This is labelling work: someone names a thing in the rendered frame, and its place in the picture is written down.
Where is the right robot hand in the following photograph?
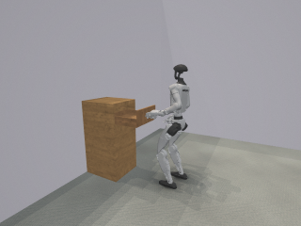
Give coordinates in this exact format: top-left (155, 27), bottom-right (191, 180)
top-left (163, 115), bottom-right (174, 126)

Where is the left robot forearm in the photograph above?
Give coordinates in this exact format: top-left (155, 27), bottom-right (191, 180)
top-left (158, 103), bottom-right (179, 117)

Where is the robot right upper arm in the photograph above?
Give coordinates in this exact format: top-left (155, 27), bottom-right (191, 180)
top-left (186, 85), bottom-right (190, 108)

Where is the left robot shin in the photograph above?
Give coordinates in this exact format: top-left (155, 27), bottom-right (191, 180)
top-left (156, 152), bottom-right (173, 184)

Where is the cabinet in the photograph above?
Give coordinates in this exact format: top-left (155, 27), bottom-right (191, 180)
top-left (81, 97), bottom-right (136, 182)

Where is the left robot thigh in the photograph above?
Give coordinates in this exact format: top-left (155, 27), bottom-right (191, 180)
top-left (157, 123), bottom-right (179, 158)

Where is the drawer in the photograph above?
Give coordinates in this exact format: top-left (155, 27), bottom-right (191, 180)
top-left (114, 105), bottom-right (156, 128)

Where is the robot left upper arm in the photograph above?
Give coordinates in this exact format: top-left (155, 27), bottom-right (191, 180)
top-left (169, 83), bottom-right (182, 110)

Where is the left robot hand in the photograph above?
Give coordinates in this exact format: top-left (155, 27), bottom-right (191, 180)
top-left (146, 109), bottom-right (158, 119)

